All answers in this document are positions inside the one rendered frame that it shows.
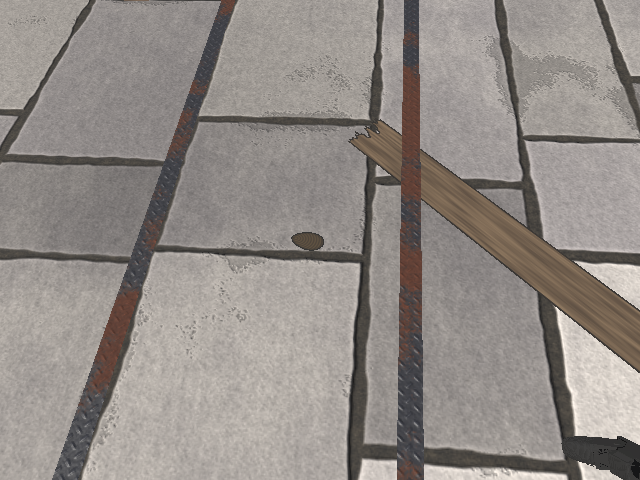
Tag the robot right hand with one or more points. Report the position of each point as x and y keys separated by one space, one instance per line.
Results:
x=621 y=456

